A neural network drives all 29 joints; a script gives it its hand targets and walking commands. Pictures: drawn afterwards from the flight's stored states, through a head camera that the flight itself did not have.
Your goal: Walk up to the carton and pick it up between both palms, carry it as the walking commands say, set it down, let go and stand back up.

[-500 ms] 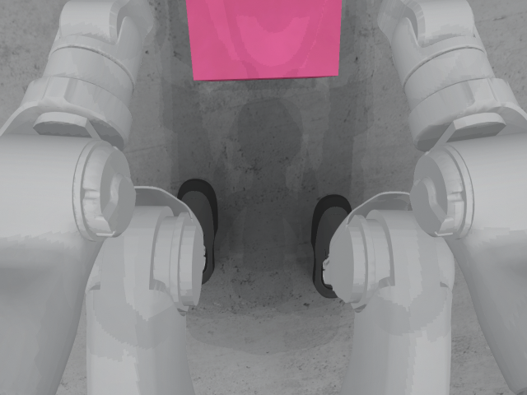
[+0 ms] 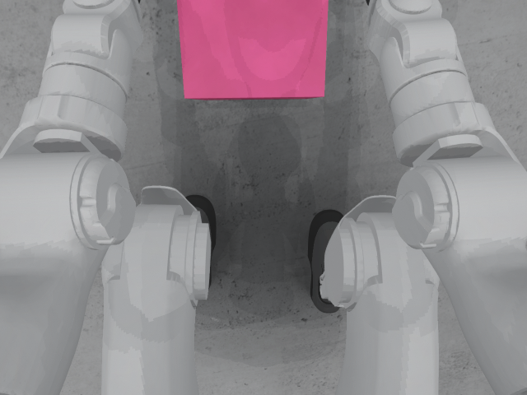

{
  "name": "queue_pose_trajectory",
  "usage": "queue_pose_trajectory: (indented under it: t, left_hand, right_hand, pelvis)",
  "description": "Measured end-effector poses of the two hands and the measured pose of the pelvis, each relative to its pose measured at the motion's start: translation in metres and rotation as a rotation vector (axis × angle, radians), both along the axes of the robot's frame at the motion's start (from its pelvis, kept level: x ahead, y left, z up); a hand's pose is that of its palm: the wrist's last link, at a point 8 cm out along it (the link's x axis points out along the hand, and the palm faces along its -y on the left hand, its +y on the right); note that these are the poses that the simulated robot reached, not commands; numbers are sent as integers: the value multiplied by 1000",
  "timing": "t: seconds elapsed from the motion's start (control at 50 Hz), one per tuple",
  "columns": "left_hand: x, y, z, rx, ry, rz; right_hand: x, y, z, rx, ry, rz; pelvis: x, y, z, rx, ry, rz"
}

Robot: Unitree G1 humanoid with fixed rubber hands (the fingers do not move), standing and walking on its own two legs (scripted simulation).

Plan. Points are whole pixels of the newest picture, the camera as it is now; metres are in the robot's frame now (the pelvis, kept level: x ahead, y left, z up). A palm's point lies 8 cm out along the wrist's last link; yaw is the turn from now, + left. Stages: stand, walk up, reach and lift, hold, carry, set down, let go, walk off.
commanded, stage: reach and lift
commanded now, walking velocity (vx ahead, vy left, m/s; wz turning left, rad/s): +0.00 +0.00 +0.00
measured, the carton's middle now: (253, 5) +0.54 +0.04 -0.28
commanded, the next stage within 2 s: none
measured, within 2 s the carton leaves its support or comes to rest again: leaves its support in 0.36 s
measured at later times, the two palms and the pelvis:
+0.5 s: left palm out of the picture +0.53 +0.17 -0.16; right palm out of the picture +0.55 -0.09 -0.17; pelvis +0.00 +0.00 +0.01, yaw +0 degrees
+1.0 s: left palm out of the picture +0.53 +0.17 -0.11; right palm out of the picture +0.56 -0.09 -0.11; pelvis -0.01 +0.01 +0.03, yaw -1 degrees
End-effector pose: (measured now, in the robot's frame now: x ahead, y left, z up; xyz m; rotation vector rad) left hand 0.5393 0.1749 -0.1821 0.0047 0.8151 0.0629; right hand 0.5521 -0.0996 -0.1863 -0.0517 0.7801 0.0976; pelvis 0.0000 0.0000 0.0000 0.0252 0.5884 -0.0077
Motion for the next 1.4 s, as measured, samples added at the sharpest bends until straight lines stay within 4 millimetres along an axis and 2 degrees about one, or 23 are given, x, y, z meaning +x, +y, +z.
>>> queue_pose_trajectory:
  t: [0.26,0.4,0.74,0.9,1.12,1.4]
  left_hand:
    - [-4,2,2,13,7,10]
    - [-6,3,10,24,-4,31]
    - [-4,-7,48,27,-75,70]
    - [-4,-8,64,23,-101,92]
    - [-6,-8,84,28,-109,112]
    - [-17,-11,131,73,-113,163]
  right_hand:
    - [-2,3,1,-3,7,-19]
    - [-4,7,7,-12,0,-34]
    - [-5,3,45,-29,-54,-107]
    - [2,4,67,-39,-78,-127]
    - [2,7,90,-51,-84,-141]
    - [-10,10,138,-64,-93,-149]
  pelvis:
    - [2,0,1,3,11,-3]
    - [1,2,3,3,20,-3]
    - [-9,5,14,-1,44,-5]
    - [-9,6,23,-3,81,-7]
    - [-7,8,37,-13,125,-5]
    - [-8,12,61,-23,157,-1]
